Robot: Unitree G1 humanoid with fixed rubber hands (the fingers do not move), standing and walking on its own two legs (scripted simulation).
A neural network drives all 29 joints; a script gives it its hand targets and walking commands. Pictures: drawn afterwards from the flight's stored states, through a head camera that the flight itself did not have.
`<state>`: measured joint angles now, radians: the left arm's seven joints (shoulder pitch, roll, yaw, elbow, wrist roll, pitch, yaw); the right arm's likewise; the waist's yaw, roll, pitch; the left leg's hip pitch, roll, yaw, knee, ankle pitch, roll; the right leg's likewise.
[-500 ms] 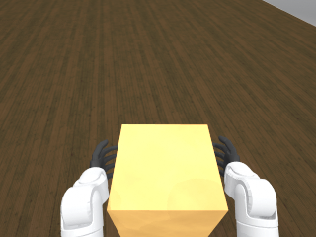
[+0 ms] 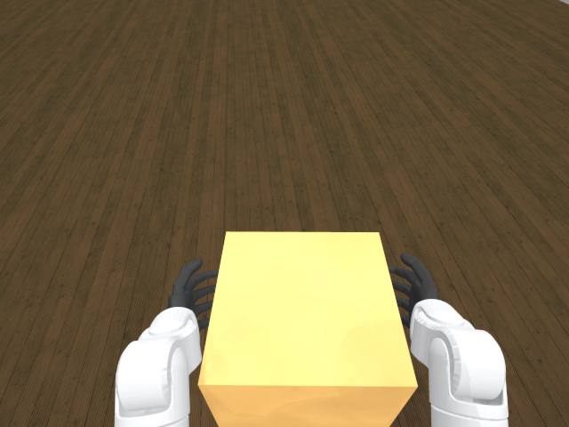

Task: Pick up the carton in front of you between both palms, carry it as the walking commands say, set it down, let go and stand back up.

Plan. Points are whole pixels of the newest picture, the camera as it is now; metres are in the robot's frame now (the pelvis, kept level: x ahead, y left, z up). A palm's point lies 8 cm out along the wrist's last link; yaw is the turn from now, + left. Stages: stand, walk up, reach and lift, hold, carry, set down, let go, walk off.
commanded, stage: carry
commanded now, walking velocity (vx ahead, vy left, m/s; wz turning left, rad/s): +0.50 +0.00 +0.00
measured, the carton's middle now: (301, 343) +0.23 +0.00 +0.00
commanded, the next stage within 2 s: none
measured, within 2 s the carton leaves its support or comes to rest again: neither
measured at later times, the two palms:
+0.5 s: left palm (204, 150) +0.58 +0.18 +0.09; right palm (361, 146) +0.56 -0.12 +0.09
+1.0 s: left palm (234, 83) +0.83 +0.14 +0.09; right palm (358, 82) +0.83 -0.16 +0.08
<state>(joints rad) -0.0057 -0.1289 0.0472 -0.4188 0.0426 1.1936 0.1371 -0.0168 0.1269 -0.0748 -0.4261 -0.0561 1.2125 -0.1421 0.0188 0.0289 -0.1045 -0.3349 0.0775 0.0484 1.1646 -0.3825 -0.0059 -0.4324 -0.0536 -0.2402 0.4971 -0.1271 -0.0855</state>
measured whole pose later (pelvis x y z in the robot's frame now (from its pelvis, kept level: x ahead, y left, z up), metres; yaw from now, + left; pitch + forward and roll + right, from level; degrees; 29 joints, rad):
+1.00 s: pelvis +0.59 +0.00 +0.01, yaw -1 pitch +3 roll +0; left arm -0.02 -0.13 0.05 -0.49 0.04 1.20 0.13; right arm -0.03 0.13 -0.07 -0.50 -0.06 1.22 -0.13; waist 0.01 0.05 -0.06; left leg -0.20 0.07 0.09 0.58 -0.52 -0.03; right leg -0.38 -0.03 -0.24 0.43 -0.11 -0.08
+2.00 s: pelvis +0.61 +0.02 +0.00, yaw -1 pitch +2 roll +0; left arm -0.22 -0.14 0.18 0.21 0.25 0.70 0.01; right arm -0.24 0.15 -0.20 0.22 -0.25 0.70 -0.03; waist 0.00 0.00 -0.07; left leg -0.17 0.04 0.14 0.51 -0.37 0.00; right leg -0.36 -0.08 -0.20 0.51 -0.18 -0.03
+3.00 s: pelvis +0.54 -0.01 -0.03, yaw +9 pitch +12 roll +0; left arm -0.67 -0.13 0.50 0.66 0.42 0.26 -0.07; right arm -0.60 0.21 -0.52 0.51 -0.42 0.30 -0.02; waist -0.04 0.04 0.14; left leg -0.68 -0.06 -0.10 0.81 -0.35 -0.02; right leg -0.77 0.04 0.06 0.74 -0.18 0.01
